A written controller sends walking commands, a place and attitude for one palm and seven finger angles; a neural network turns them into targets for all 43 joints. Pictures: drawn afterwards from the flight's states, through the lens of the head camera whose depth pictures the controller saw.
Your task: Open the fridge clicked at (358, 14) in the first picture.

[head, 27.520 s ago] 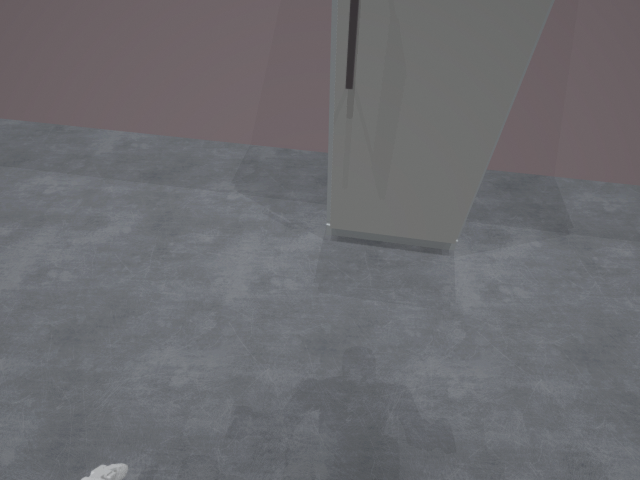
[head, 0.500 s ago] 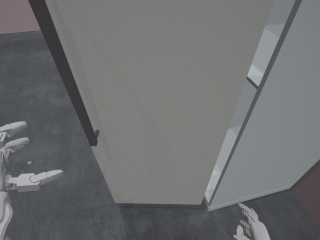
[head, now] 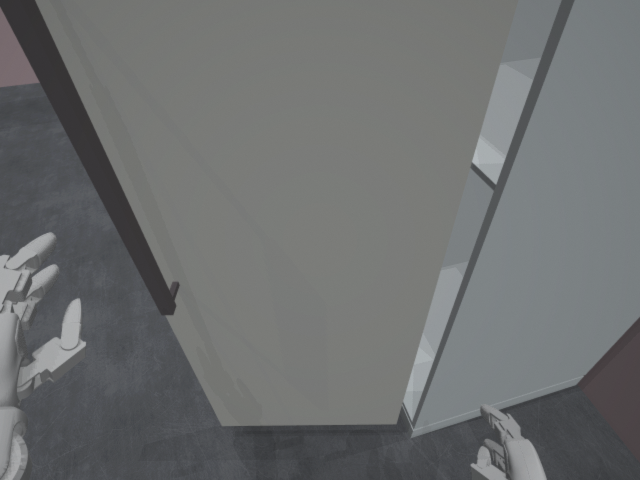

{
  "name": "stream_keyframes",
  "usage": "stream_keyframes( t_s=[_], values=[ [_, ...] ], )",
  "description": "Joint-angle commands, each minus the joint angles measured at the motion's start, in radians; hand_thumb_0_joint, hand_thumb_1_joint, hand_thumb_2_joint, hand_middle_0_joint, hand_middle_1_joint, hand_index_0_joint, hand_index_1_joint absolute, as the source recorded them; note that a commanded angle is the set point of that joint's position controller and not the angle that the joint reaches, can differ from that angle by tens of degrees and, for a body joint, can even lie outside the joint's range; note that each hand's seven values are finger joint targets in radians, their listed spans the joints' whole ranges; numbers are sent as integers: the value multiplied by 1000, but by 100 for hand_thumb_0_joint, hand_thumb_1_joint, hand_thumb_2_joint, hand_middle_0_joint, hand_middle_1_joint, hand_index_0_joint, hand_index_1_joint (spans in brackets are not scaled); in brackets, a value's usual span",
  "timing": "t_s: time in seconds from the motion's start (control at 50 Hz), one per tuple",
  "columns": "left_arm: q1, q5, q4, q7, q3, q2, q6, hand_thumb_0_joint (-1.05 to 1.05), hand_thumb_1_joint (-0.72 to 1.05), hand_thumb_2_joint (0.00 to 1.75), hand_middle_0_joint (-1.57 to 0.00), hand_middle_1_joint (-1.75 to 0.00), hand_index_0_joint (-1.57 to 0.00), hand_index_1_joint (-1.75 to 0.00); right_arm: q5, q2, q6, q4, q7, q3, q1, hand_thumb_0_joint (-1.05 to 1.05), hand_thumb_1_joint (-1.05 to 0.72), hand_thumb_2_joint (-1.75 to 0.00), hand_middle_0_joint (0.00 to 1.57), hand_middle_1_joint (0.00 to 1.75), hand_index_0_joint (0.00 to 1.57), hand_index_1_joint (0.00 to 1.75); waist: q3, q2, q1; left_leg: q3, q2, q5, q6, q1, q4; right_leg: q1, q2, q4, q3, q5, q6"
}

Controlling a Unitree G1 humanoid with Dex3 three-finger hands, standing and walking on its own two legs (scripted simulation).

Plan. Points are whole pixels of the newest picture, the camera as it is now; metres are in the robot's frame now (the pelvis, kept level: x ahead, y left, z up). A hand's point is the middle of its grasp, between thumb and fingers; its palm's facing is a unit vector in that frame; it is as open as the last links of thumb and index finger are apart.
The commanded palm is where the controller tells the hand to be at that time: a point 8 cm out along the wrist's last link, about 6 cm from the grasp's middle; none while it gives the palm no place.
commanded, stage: draw the hand back to the body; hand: left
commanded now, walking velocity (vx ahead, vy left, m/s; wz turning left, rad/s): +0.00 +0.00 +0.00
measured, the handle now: (118, 186) +0.39 +0.31 +0.19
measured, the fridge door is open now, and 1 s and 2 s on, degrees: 74 74 74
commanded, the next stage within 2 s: step back with the hand held close in 0.30 s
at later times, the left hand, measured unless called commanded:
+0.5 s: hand (73, 339) +0.19 +0.27 +0.16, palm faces +0.46 -0.80 -0.39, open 7.4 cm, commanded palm +0.13 +0.30 +0.17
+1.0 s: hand out of the picture +0.13 +0.33 +0.15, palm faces +0.44 -0.76 -0.48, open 7.4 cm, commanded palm +0.05 +0.35 +0.17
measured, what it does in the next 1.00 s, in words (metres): shifts its weight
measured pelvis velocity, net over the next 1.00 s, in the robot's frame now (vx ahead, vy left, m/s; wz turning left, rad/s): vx -0.07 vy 0.05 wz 0.05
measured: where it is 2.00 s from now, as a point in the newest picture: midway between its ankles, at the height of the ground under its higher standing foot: outside the picture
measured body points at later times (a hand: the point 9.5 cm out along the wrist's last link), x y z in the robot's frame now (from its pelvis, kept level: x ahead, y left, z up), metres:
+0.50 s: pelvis +0.00 +0.00 +0.00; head -0.02 -0.02 +0.45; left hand +0.16 +0.31 +0.18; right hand +0.19 -0.22 -0.09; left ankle +0.01 +0.11 -0.74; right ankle -0.06 -0.10 -0.74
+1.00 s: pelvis -0.07 +0.05 -0.01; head -0.05 +0.06 +0.44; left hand +0.10 +0.36 +0.18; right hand +0.11 -0.19 -0.09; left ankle +0.01 +0.11 -0.74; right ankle -0.09 -0.10 -0.74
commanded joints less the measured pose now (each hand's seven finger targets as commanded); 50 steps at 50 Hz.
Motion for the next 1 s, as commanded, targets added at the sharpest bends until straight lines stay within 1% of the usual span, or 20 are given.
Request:
stream_keyframes(
  t_s=[0.0, 0.08, 0.16, 0.38, 0.4, 0.42, 0.44, 0.46, 0.5, 0.54, 0.6, 0.66, 0.68, 0.72, 0.76, 0.82, 0.86, 0.88, 0.94, 0.98],
  values=[
    [-105, -3, -184, 14, 124, 199, -52, 0, 90, 90, -20, -30, -20, -30, 0, -99, -38, -161, -17, -38, -130, 0, -90, -90, 20, 30, 20, 30, -33, -21, 3, -13, 10, 206, 27, 103, -24, -116, -25, -74, 16, 302, 21],
    [-117, 3, -207, 15, 126, 206, -53, 0, 90, 90, -20, -30, -20, -30, -3, -101, -38, -158, -18, -35, -129, 0, -90, -90, 20, 30, 20, 30, -72, 21, 5, -11, 5, 242, 29, 131, -17, -103, -25, -75, 18, 343, 19],
    [-109, 2, -205, 17, 121, 206, -47, 0, 90, 90, -20, -30, -20, -30, -5, -102, -39, -159, -19, -38, -138, 0, -90, -90, 20, 30, 20, 30, -59, -10, 8, -13, 8, 239, 30, 126, -16, -104, -24, -75, 17, 346, 21],
    [-107, 0, -188, 16, 131, 210, -53, 0, 90, 90, -20, -30, -20, -30, -5, -103, -36, -154, -18, -37, -135, 0, -90, -90, 20, 30, 20, 30, -45, -14, 8, -14, 4, 220, 30, 126, -29, -109, -24, -93, 16, 317, 23],
    [-155, 4, -253, 11, 72, 169, -61, 0, 90, 90, -20, -30, -20, -30, -4, -95, -40, -164, -16, -35, -145, 0, -90, -90, 20, 30, 20, 30, -68, 14, 0, -17, 5, 223, 31, 138, -28, -99, -27, -79, 18, 316, 22],
    [-243, 14, -309, 28, 197, 312, -100, 0, 90, 90, -20, -30, -20, -30, 2, -119, -13, -197, -10, -37, -150, 0, -90, -90, 20, 30, 20, 30, 13, -32, -33, -29, 22, 211, 47, 84, 47, -233, -74, -137, 61, 408, 61],
    [-133, 15, -214, 20, 142, 237, -97, 0, 90, 90, -20, -30, -20, -30, -3, -105, 9, -177, -10, -37, -149, 0, -90, -90, 20, 30, 20, 30, 6, -98, -39, -32, 18, 212, 46, 70, 73, -237, -98, -126, 45, 460, 72],
    [-106, 23, -235, 22, 161, 256, -103, 0, 90, 90, -20, -30, -20, -30, -4, -107, 23, -188, -10, -42, -148, 0, -90, -90, 20, 30, 20, 30, -24, -116, -33, -18, 15, 246, 45, 73, 84, -229, -103, -109, 36, 557, 82],
    [-16, 23, -230, 21, 139, 213, -102, 0, 90, 90, -20, -30, -20, -30, 1, -105, 54, -205, -5, -48, -121, 0, -90, -90, 20, 30, 20, 30, -104, -59, -41, -16, 23, 322, 44, 77, 79, -188, -105, -57, 23, 586, 82],
    [27, 20, -271, 26, 151, 223, -108, 0, 90, 90, -20, -30, -20, -30, 5, -108, 75, -220, -5, -53, -116, 0, -90, -90, 20, 30, 20, 30, -150, -2, -43, -20, 33, 374, 46, 88, 69, -185, -93, -44, 24, 541, 82],
    [77, 10, -283, 32, 172, 240, -110, 0, 90, 90, -20, -30, -20, -30, 9, -111, 96, -240, -10, -55, -114, 0, -90, -90, 20, 30, 20, 30, -161, -21, -43, -36, 46, 400, 44, 70, 58, -192, -78, -35, 21, 489, 75],
    [69, 6, -313, 42, 203, 280, -122, 0, 90, 90, -20, -30, -20, -30, 10, -119, 99, -250, -18, -59, -114, 0, -90, -90, 20, 30, 20, 30, -165, 1, -44, -47, 53, 357, 40, 51, 34, -200, -66, -32, 24, 418, 62],
    [83, 4, -298, 43, 188, 262, -122, 0, 90, 90, -20, -30, -20, -30, 11, -115, 99, -253, -19, -58, -110, 0, -90, -90, 20, 30, 20, 30, -156, -2, -48, -56, 58, 335, 40, 32, 23, -197, -61, -29, 21, 377, 55],
    [67, 5, -310, 47, 184, 262, -132, 0, 90, 90, -20, -30, -20, -30, 15, -122, 93, -255, -19, -61, -106, 0, -90, -90, 20, 30, 20, 30, -146, 1, -51, -73, 67, 254, 41, 5, -4, -205, -48, -28, 22, 290, 49],
    [55, 9, -322, 52, 196, 277, -144, 0, 90, 90, -20, -30, -20, -30, 11, -134, 80, -256, -24, -63, -107, 0, -90, -90, 20, 30, 20, 30, -131, 46, -50, -101, 78, 135, 46, -43, -53, -192, -29, -17, 21, 199, 44],
    [57, 19, -302, 54, 185, 248, -159, 0, 90, 90, -20, -30, -20, -30, 14, -141, 60, -258, -23, -63, -103, 0, -90, -90, 20, 30, 20, 30, -95, 76, -50, -167, 110, -157, 68, -219, -150, -105, -2, 42, 24, 100, 42],
    [25, 40, -329, 54, 206, 259, -177, 0, 90, 90, -20, -30, -20, -30, 11, -158, 40, -263, -27, -67, -118, 0, -90, -90, 20, 30, 20, 30, -91, 155, -43, -234, 145, -381, 93, -382, -238, 17, 31, 141, 22, 93, 44],
    [30, 46, -322, 52, 204, 244, -182, 0, 90, 90, -20, -30, -20, -30, 11, -156, 32, -265, -29, -67, -114, 0, -90, -90, 20, 30, 20, 30, -79, 161, -38, -265, 161, -451, 104, -471, -266, 72, 40, 199, 22, 100, 42],
    [76, 49, -306, 46, 229, 249, -196, 0, 90, 90, -20, -30, -20, -30, 9, -147, 9, -254, -20, -74, -102, 0, -90, -90, 20, 30, 20, 30, -92, 114, -34, -273, 159, -469, 107, -513, -229, 65, 43, 207, 45, 70, 28],
    [94, 37, -331, 43, 223, 244, -207, 0, 90, 90, -20, -30, -20, -30, 7, -136, -5, -246, -13, -72, -87, 0, -90, -90, 20, 30, 20, 30, -102, 57, -44, -224, 116, -343, 78, -396, -151, -46, 17, 115, 67, 89, 15]
  ],
)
